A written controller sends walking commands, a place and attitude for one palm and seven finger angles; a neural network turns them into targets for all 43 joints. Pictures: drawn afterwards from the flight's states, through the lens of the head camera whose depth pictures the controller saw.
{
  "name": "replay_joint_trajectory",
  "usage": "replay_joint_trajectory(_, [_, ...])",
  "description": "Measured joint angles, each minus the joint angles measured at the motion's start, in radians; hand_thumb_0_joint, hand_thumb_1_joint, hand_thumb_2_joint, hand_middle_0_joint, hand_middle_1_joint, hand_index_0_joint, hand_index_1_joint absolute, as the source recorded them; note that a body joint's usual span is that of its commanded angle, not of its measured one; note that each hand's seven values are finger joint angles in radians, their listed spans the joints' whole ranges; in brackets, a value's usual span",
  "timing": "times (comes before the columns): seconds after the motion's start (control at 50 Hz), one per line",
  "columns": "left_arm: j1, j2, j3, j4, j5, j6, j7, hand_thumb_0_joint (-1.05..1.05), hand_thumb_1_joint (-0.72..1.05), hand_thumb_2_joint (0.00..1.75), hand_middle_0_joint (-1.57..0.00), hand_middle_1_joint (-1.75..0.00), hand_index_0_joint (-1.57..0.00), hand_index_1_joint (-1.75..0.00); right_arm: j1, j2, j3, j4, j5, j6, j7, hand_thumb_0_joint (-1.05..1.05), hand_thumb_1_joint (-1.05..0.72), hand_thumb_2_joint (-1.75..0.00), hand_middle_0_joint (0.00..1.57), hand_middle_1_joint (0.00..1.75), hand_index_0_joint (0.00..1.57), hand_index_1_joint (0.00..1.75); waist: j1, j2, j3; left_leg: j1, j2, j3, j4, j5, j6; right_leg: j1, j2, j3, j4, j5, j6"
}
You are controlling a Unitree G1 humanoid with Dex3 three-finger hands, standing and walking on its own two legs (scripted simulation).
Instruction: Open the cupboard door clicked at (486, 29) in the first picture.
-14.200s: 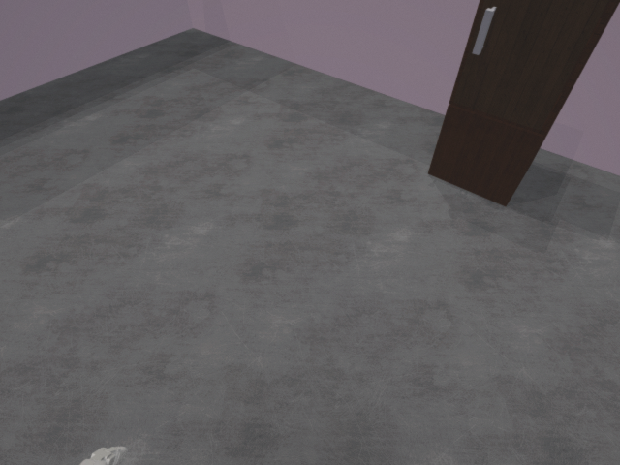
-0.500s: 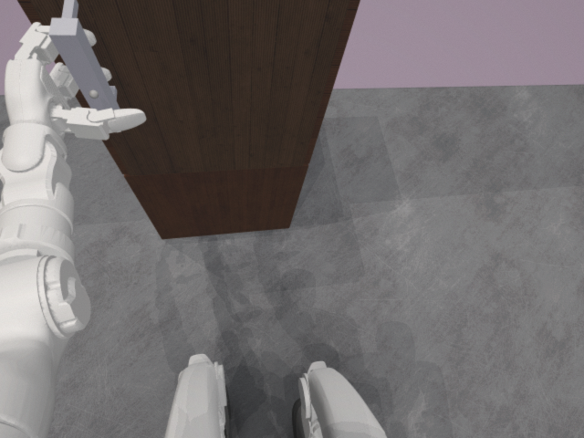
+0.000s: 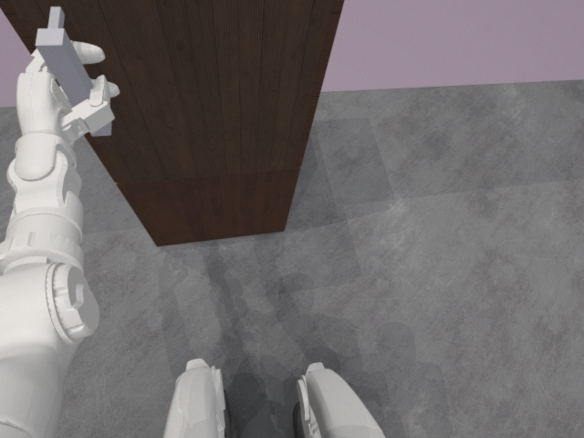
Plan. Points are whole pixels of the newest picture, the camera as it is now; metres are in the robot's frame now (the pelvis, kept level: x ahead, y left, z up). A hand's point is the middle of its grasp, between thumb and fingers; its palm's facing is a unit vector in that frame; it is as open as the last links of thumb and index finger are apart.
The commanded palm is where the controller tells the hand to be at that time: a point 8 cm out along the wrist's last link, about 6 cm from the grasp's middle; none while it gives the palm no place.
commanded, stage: pull the door open along its arc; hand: left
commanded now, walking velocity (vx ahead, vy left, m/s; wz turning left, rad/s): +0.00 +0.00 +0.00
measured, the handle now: (81, 76) +0.58 +0.22 +0.08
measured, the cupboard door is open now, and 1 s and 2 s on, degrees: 0 40 46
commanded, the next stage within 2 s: open thumb and fingers to let go in 1.12 s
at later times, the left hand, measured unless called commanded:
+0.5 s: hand (118, 156) +0.46 +0.17 +0.07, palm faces +0.10 -0.99 +0.02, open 6.1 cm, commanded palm +0.39 +0.22 +0.08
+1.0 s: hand (208, 236) +0.35 +0.07 +0.08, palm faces +0.45 -0.89 +0.00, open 6.2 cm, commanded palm +0.28 +0.10 +0.08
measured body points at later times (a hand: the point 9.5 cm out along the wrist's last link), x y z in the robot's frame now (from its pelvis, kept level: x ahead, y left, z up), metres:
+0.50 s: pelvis +0.03 -0.01 +0.03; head +0.14 +0.01 +0.47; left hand +0.45 +0.22 +0.07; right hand +0.07 -0.26 -0.09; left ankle +0.06 +0.11 -0.62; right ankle -0.01 -0.13 -0.62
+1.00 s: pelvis +0.03 -0.04 +0.04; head +0.09 -0.06 +0.48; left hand +0.32 +0.11 +0.08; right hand +0.20 -0.25 -0.08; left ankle +0.06 +0.11 -0.62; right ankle -0.01 -0.13 -0.62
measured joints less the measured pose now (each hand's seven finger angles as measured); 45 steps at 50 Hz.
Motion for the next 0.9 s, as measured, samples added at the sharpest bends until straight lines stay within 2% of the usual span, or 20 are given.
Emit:
replay_joint_trajectory(0.1, [0.016, 0.0, -0.001, -0.009, -0.017, -0.004, 0.004, -0.01, 0.69, 0.85, -0.39, -1.35, -0.39, -1.35, 0.013, 0.004, -0.002, 0.006, 0.004, 0.004, 0.002, 0.0, -0.91, -0.9, 0.2, 0.3, 0.2, 0.3, 0.002, 0.002, 0.005, 0.012, 0.001, 0.007, -0.007, -0.001, 0.0, 0.007, 0.0, 0.007, -0.003, 0.0, 0.0])
replay_joint_trajectory(0.24, [0.092, -0.056, -0.018, -0.09, -0.042, -0.011, 0.015, -0.01, 0.7, 0.82, -0.4, -1.35, -0.39, -1.35, 0.037, 0.006, -0.019, 0.022, 0.005, 0.02, 0.01, 0.0, -0.91, -0.9, 0.2, 0.3, 0.2, 0.3, 0.025, -0.001, -0.002, 0.048, -0.002, 0.017, -0.035, 0.0, -0.002, 0.038, -0.004, 0.016, -0.027, 0.0, -0.001])
replay_joint_trajectory(0.34, [0.22, -0.117, -0.048, -0.198, -0.072, -0.02, 0.029, -0.01, 0.7, 0.78, -0.38, -1.35, -0.39, -1.35, 0.038, 0.005, -0.033, 0.009, 0.016, 0.036, 0.017, 0.0, -0.91, -0.9, 0.2, 0.3, 0.2, 0.3, 0.043, -0.005, -0.011, 0.109, -0.004, 0.031, -0.074, -0.001, -0.003, 0.092, -0.006, 0.029, -0.061, 0.002, -0.001])
replay_joint_trajectory(0.48, [0.472, -0.235, -0.129, -0.433, -0.121, -0.023, 0.047, 0.0, 0.67, 0.71, -0.37, -1.35, -0.37, -1.35, 0.008, 0.006, -0.049, -0.036, 0.033, 0.042, 0.023, 0.0, -0.91, -0.9, 0.2, 0.3, 0.2, 0.3, 0.08, -0.017, -0.029, 0.214, -0.009, 0.048, -0.138, 0.0, -0.007, 0.187, -0.013, 0.045, -0.117, 0.005, -0.003])
replay_joint_trajectory(0.52, [0.541, -0.3, -0.157, -0.514, -0.128, -0.019, 0.125, 0.01, 0.66, 0.7, -0.37, -1.35, -0.37, -1.35, -0.009, 0.008, -0.055, -0.047, 0.027, 0.032, 0.023, 0.0, -0.91, -0.9, 0.2, 0.3, 0.2, 0.3, 0.097, -0.02, -0.035, 0.237, -0.01, 0.052, -0.152, 0.0, -0.01, 0.208, -0.014, 0.049, -0.129, 0.005, -0.004])
replay_joint_trajectory(0.56, [0.606, -0.369, -0.187, -0.591, -0.115, -0.02, 0.226, 0.01, 0.66, 0.71, -0.36, -1.35, -0.37, -1.35, -0.031, 0.012, -0.058, -0.058, 0.016, 0.023, 0.027, 0.0, -0.91, -0.9, 0.2, 0.3, 0.2, 0.3, 0.111, -0.024, -0.041, 0.256, -0.013, 0.056, -0.162, -0.001, -0.012, 0.224, -0.018, 0.052, -0.133, 0.002, -0.005])
replay_joint_trajectory(0.62, [0.682, -0.451, -0.242, -0.677, -0.063, -0.024, 0.373, 0.01, 0.66, 0.71, -0.36, -1.35, -0.38, -1.35, -0.072, 0.022, -0.059, -0.073, -0.005, 0.019, 0.038, 0.0, -0.91, -0.9, 0.2, 0.3, 0.2, 0.3, 0.129, -0.03, -0.047, 0.277, -0.02, 0.058, -0.167, -0.002, -0.016, 0.24, -0.024, 0.052, -0.127, -0.007, -0.008])
replay_joint_trajectory(0.7, [0.743, -0.521, -0.321, -0.736, 0.013, -0.016, 0.534, 0.01, 0.67, 0.73, -0.36, -1.36, -0.39, -1.35, -0.125, 0.041, -0.06, -0.085, -0.027, 0.023, 0.045, 0.0, -0.91, -0.9, 0.2, 0.3, 0.2, 0.3, 0.149, -0.033, -0.051, 0.291, -0.028, 0.048, -0.161, -0.004, -0.025, 0.254, -0.031, 0.042, -0.108, -0.022, -0.017])
replay_joint_trajectory(0.8, [0.802, -0.574, -0.403, -0.778, 0.063, 0.004, 0.658, 0.01, 0.67, 0.73, -0.36, -1.36, -0.39, -1.35, -0.167, 0.065, -0.058, -0.081, -0.041, 0.02, 0.043, 0.0, -0.91, -0.9, 0.2, 0.3, 0.2, 0.3, 0.167, -0.033, -0.054, 0.31, -0.035, 0.032, -0.16, -0.002, -0.039, 0.276, -0.035, 0.025, -0.094, -0.035, -0.032])
replay_joint_trajectory(0.9, [0.879, -0.607, -0.47, -0.822, 0.087, 0.008, 0.7, 0.01, 0.66, 0.71, -0.36, -1.35, -0.38, -1.35, -0.171, 0.078, -0.053, -0.074, -0.047, 0.011, 0.035, 0.0, -0.91, -0.9, 0.2, 0.3, 0.2, 0.3, 0.177, -0.033, -0.052, 0.338, -0.04, 0.018, -0.175, 0.007, -0.053, 0.303, -0.038, 0.01, -0.097, -0.039, -0.045])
